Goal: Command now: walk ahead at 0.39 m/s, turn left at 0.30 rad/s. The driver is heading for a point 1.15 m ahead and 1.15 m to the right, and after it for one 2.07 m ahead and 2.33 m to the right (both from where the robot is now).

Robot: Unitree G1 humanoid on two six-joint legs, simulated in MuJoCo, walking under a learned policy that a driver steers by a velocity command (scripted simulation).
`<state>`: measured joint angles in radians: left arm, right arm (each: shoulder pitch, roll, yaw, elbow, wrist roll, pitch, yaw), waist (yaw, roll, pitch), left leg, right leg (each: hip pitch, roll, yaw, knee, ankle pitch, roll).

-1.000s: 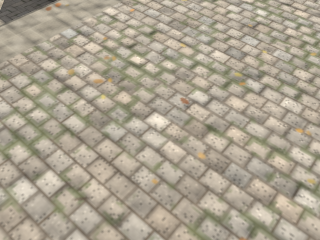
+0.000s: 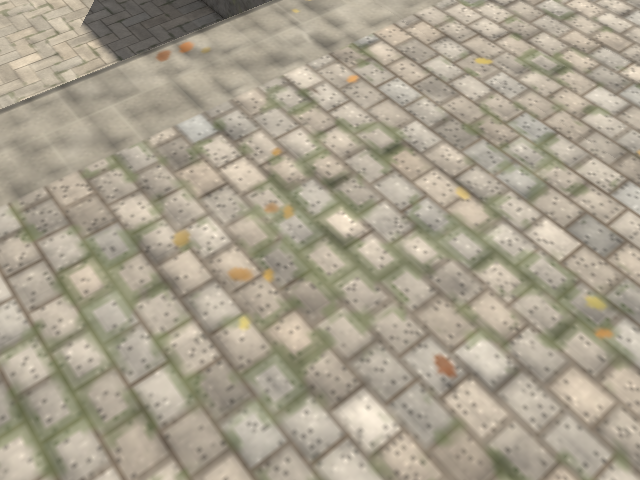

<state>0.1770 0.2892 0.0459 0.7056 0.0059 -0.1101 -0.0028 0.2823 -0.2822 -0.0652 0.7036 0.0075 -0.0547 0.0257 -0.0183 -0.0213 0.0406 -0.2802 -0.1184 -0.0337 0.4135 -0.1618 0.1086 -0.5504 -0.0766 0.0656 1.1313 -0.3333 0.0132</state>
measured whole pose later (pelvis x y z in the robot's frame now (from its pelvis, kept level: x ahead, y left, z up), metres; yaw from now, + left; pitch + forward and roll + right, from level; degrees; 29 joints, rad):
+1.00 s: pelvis +0.22 +0.01 +0.00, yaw -27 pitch +2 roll -1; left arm 0.20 0.31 0.09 0.62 -0.02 0.07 0.01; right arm 0.18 -0.25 -0.05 0.69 -0.01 0.02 -0.05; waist -0.02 -0.03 0.03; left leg -0.25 0.06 0.07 0.45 -0.23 0.01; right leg -0.49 -0.01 0.04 0.97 -0.39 0.10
